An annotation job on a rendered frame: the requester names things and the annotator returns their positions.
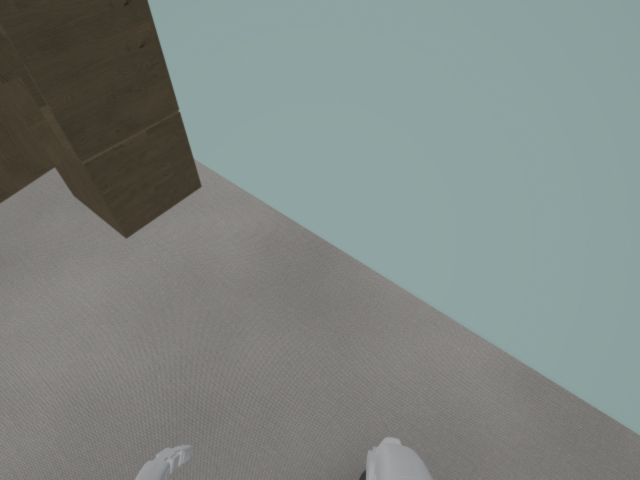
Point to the robot right shin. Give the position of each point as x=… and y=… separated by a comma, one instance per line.
x=391, y=440

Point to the left robot hand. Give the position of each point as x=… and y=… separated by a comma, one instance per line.
x=165, y=463

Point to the cupboard door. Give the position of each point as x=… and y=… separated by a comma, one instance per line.
x=29, y=147

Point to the right robot thigh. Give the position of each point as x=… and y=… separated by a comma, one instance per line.
x=395, y=462

